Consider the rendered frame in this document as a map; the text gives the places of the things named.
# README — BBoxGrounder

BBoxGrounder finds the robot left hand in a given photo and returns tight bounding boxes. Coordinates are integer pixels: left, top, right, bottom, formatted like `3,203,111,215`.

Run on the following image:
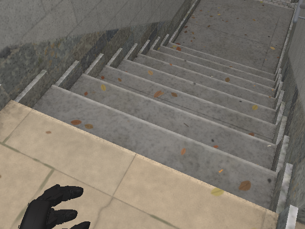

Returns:
18,184,91,229

